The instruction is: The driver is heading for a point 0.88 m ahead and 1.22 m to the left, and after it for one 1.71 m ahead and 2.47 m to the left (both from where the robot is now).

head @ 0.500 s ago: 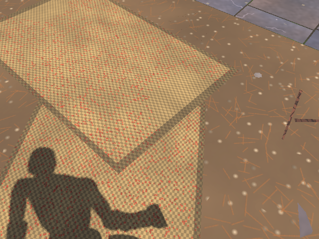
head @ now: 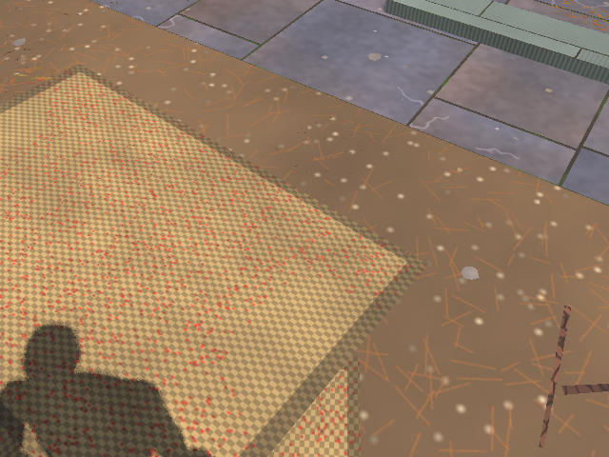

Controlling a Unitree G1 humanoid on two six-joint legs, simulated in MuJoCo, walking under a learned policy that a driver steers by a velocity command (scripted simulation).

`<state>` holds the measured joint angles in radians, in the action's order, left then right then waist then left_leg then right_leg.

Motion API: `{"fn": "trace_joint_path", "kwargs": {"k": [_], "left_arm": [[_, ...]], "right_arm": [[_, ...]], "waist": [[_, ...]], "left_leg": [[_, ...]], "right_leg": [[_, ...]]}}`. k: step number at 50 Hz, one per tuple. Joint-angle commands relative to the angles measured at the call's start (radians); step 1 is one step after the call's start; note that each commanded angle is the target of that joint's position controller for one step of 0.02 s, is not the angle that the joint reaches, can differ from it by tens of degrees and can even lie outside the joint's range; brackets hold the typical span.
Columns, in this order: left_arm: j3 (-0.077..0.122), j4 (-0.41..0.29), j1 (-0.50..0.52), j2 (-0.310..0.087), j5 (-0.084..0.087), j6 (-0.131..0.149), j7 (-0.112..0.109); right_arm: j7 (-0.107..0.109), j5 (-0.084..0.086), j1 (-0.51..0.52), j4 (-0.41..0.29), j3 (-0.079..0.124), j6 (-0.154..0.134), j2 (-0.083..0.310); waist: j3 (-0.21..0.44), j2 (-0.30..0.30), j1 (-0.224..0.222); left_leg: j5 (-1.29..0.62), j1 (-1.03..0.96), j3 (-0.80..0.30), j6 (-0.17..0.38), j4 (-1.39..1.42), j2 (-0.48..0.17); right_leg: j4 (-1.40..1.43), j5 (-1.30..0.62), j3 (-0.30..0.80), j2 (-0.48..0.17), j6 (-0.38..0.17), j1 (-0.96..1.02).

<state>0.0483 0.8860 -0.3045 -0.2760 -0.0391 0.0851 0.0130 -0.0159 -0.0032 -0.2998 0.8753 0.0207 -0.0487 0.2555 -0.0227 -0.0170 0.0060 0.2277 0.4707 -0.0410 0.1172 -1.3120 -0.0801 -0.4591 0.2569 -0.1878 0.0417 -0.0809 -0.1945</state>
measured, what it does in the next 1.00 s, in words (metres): walks ahead, turning left: left foot, then right foot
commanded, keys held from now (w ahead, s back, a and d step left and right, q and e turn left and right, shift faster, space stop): w+q+shift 1.00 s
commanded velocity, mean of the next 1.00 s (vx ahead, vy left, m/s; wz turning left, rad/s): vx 1.00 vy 0.00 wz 0.91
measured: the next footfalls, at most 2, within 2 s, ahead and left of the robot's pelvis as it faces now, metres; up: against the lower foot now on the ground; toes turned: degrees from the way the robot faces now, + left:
left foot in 0.28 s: +0.47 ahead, +0.10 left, +0.00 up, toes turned +18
right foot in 0.72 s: +0.94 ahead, +0.16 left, +0.00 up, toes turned +41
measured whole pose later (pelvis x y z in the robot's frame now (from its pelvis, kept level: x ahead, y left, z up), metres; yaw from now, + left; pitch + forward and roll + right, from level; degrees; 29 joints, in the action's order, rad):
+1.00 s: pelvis +0.89 +0.29 +0.00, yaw +54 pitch +2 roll -4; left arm 0.07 0.88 -0.48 -0.34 -0.03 0.10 0.00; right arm -0.08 -0.03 -0.01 0.62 0.05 0.00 0.36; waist -0.01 -0.05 -0.06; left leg 0.12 0.79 0.01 0.10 -1.16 -0.06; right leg -0.30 0.34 -0.22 0.00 0.03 0.02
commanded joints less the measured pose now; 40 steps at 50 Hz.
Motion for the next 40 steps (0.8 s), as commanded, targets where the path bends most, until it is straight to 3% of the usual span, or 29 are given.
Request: {"fn": "trace_joint_path", "kwargs": {"k": [1,3,4,5,7,9,11,12,13,14,15,16,17,18,19,21,22,24,26,29,31,33,34,35,36,37,38,39,40], "left_arm": [[0.013,-0.008,-0.040,-0.052,0.025,0.042,0.005],[0.009,-0.002,-0.026,-0.031,0.020,0.048,0.007],[0.010,-0.002,-0.042,-0.051,0.017,0.057,0.009],[0.008,0.005,-0.048,-0.045,0.018,0.059,0.007],[0.010,0.009,-0.067,-0.068,0.023,0.057,-0.008],[0.013,0.007,-0.086,-0.114,0.028,0.053,-0.029],[0.032,-0.016,-0.058,-0.188,0.024,0.024,-0.050],[0.045,-0.035,-0.013,-0.219,0.017,0.003,-0.056],[0.054,-0.060,0.046,-0.235,0.011,-0.019,-0.056],[0.058,-0.069,0.085,-0.227,0.007,-0.031,-0.045],[0.021,-0.101,0.130,-0.079,0.001,-0.021,-0.019],[0.002,-0.232,0.026,-0.032,0.022,0.004,-0.013],[-0.014,-0.244,0.065,-0.061,0.013,0.035,-0.016],[-0.011,-0.234,0.111,-0.099,0.012,0.049,-0.016],[-0.013,-0.236,0.144,-0.094,0.001,0.046,-0.017],[-0.024,-0.231,0.132,-0.083,-0.033,0.002,-0.015],[-0.028,-0.235,0.138,-0.078,-0.037,-0.018,-0.011],[-0.039,-0.286,0.245,-0.066,-0.034,-0.033,-0.001],[-0.053,-0.338,0.366,-0.040,-0.017,-0.030,0.007],[-0.059,-0.376,0.446,-0.036,0.001,-0.025,0.007],[-0.057,-0.403,0.479,-0.049,0.007,-0.019,0.003],[-0.042,-0.389,0.392,-0.086,0.010,-0.012,-0.007],[-0.020,-0.361,0.279,-0.138,0.016,-0.009,-0.020],[0.006,-0.315,0.082,-0.187,0.024,-0.005,-0.036],[0.036,-0.259,-0.157,-0.247,0.011,-0.004,-0.056],[0.050,-0.228,-0.270,-0.298,-0.033,-0.001,-0.067],[0.063,-0.249,-0.126,-0.324,-0.034,-0.005,-0.048],[0.044,-0.284,0.012,-0.183,-0.026,-0.012,-0.040],[0.028,-0.270,0.049,-0.118,-0.018,-0.015,-0.036]], "right_arm": [[-0.024,-0.011,0.021,-0.072,0.010,0.035,0.019],[-0.032,-0.005,0.105,-0.100,0.010,0.040,0.013],[-0.039,-0.002,0.146,-0.133,0.001,0.036,-0.007],[-0.044,-0.001,0.188,-0.145,0.001,0.031,0.008],[-0.054,-0.007,0.262,-0.168,0.000,0.022,0.021],[-0.064,-0.009,0.260,-0.169,0.003,0.018,0.037],[-0.055,-0.002,0.133,-0.137,0.020,0.019,0.085],[-0.044,0.003,-0.021,-0.097,0.040,0.022,0.129],[-0.030,0.001,-0.225,-0.040,0.068,0.025,0.179],[-0.008,0.004,-0.369,0.007,0.100,0.030,0.223],[0.008,0.018,-0.251,0.007,0.116,0.042,0.254],[0.003,-0.023,-0.166,-0.042,0.131,0.051,0.358],[0.009,-0.030,-0.146,-0.071,0.134,0.048,0.327],[0.017,-0.029,-0.135,-0.056,0.117,0.039,0.242],[0.019,-0.023,-0.112,-0.043,0.105,0.027,0.203],[0.028,-0.006,-0.068,-0.054,0.085,-0.007,0.170],[0.026,0.000,-0.065,-0.058,0.079,-0.021,0.163],[0.020,0.004,-0.078,-0.069,0.084,-0.040,0.190],[0.014,0.004,-0.113,-0.065,0.089,-0.042,0.189],[0.002,0.012,-0.187,-0.051,0.101,-0.036,0.203],[0.005,0.008,-0.199,-0.047,0.106,-0.033,0.210],[0.013,0.010,-0.141,-0.064,0.111,-0.034,0.236],[0.012,0.004,-0.117,-0.071,0.118,-0.038,0.266],[0.007,-0.001,-0.048,-0.086,0.125,-0.043,0.306],[0.004,-0.010,0.013,-0.111,0.112,-0.054,0.255],[0.009,-0.001,-0.005,-0.153,0.062,-0.058,0.063],[0.015,0.038,-0.127,-0.198,0.042,-0.047,0.088],[0.022,0.001,-0.040,-0.153,0.050,-0.025,0.163],[0.007,-0.017,0.017,-0.155,0.055,-0.013,0.177]], "waist": [[-0.092,0.061,0.021],[-0.113,0.060,0.020],[-0.122,0.109,0.021],[-0.138,0.085,0.018],[-0.151,0.046,0.008],[-0.111,0.061,0.026],[-0.013,0.128,0.112],[0.065,0.156,0.195],[0.149,0.154,0.293],[0.189,0.091,0.346],[0.030,-0.178,0.238],[0.197,-0.283,0.069],[0.235,-0.103,0.096],[0.096,0.065,0.072],[0.023,0.130,0.024],[-0.022,0.138,-0.039],[-0.034,0.130,-0.050],[-0.070,0.109,-0.026],[-0.091,0.069,0.025],[-0.042,0.001,0.102],[-0.028,-0.028,0.117],[0.031,-0.037,0.063],[0.112,-0.044,0.004],[0.202,-0.053,-0.123],[0.309,-0.027,-0.237],[0.390,0.247,-0.205],[0.478,0.461,-0.068],[0.287,0.226,-0.073],[0.163,0.102,-0.065]], "left_leg": [[-0.063,0.203,-0.010,-0.017,0.018,-0.089],[-0.177,0.234,0.049,-0.013,0.110,-0.054],[-0.240,0.231,0.072,-0.008,0.191,-0.063],[-0.281,0.235,0.107,0.000,0.262,-0.048],[-0.336,0.195,0.178,0.023,0.449,-0.012],[-0.371,0.103,0.249,0.053,0.553,0.060],[-0.284,-0.037,0.268,0.079,0.579,0.126],[-0.212,-0.196,0.256,0.093,0.561,0.161],[-0.131,-0.395,0.210,0.122,0.567,0.172],[-0.047,-0.579,0.125,0.157,0.649,0.169],[-0.054,-0.569,-0.079,0.188,0.704,0.080],[-0.034,-0.833,-0.629,0.405,0.856,-0.096],[0.216,-0.844,-0.838,0.408,1.061,-0.174],[0.249,-0.687,-0.787,0.343,1.113,-0.155],[0.160,-0.534,-0.687,0.295,1.108,-0.114],[-0.023,-0.321,-0.511,0.259,1.104,-0.028],[-0.057,-0.245,-0.456,0.250,1.113,0.008],[-0.137,-0.145,-0.380,0.237,1.154,0.065],[-0.277,-0.140,-0.338,0.197,1.150,0.106],[-0.506,-0.285,-0.340,0.142,1.105,0.109],[-0.595,-0.372,-0.364,0.124,1.067,0.082],[-0.766,-0.380,-0.367,0.077,0.963,0.088],[-0.863,-0.388,-0.376,0.052,0.827,0.088],[-0.857,-0.333,-0.370,0.035,0.617,0.103],[-0.694,-0.195,-0.329,0.024,0.341,0.139],[0.245,0.076,-0.218,0.019,0.003,0.236],[0.261,0.247,-0.144,0.012,-0.144,0.223],[0.124,0.287,-0.110,0.012,-0.136,0.129],[0.052,0.274,-0.077,0.000,-0.089,0.092]], "right_leg": [[0.349,-0.070,0.181,-0.290,0.000,0.012],[0.364,-0.230,0.013,-0.186,0.047,0.008],[0.362,-0.337,-0.019,-0.211,0.040,-0.003],[0.364,-0.460,-0.063,-0.197,0.047,0.026],[0.383,-0.577,-0.118,-0.193,0.057,0.085],[0.313,-0.986,-0.148,-0.220,0.070,0.194],[0.134,-1.304,-0.141,-0.260,0.077,0.294],[-0.043,-1.386,-0.127,-0.276,0.066,0.284],[-0.306,-1.351,-0.096,-0.290,0.043,0.221],[-0.665,-1.047,-0.084,-0.240,0.037,0.094],[-1.044,0.009,-0.049,-0.034,0.061,-0.215],[-1.268,0.249,0.150,0.042,0.111,-0.586],[-1.224,0.197,0.272,-0.014,0.091,-0.680],[-1.107,0.131,0.286,-0.066,0.085,-0.670],[-1.001,0.106,0.284,-0.103,0.091,-0.609],[-0.883,0.101,0.279,-0.149,0.123,-0.486],[-0.815,0.108,0.265,-0.168,0.140,-0.450],[-0.629,0.046,0.215,-0.177,0.162,-0.412],[-0.435,-0.146,0.187,-0.154,0.160,-0.390],[-0.234,-0.329,0.159,-0.087,0.133,-0.366],[-0.143,-0.345,0.171,-0.064,0.113,-0.342],[-0.048,-0.310,0.184,-0.017,0.093,-0.139],[-0.062,-0.251,0.201,0.002,0.083,0.011],[-0.064,-0.187,0.212,-0.019,0.074,0.214],[-0.118,-0.007,0.285,-0.121,0.055,0.462],[-0.053,0.263,0.619,-0.411,0.021,0.682],[0.161,0.446,1.138,-0.541,-0.073,0.677],[0.205,0.585,0.997,-0.462,-0.071,0.493],[0.194,0.439,0.801,-0.414,-0.063,0.348]]}}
